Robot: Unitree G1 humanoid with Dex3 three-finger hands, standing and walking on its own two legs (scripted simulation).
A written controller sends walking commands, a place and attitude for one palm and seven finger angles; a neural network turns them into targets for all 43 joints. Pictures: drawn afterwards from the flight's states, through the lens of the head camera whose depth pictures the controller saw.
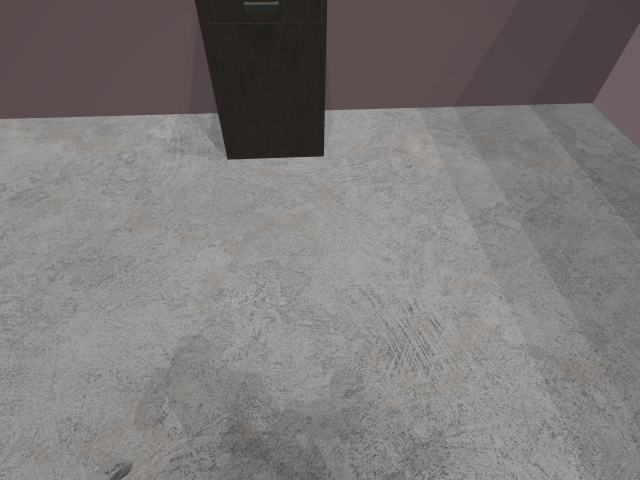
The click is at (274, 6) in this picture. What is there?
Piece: drawer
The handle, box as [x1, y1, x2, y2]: [243, 1, 278, 12]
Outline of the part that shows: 243,4 244,12 278,12 277,1 245,1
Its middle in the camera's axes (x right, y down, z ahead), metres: -0.23 -0.89 +1.47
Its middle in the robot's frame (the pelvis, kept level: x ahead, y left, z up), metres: +1.69 +0.30 -0.04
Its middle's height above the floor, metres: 0.73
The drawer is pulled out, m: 0.00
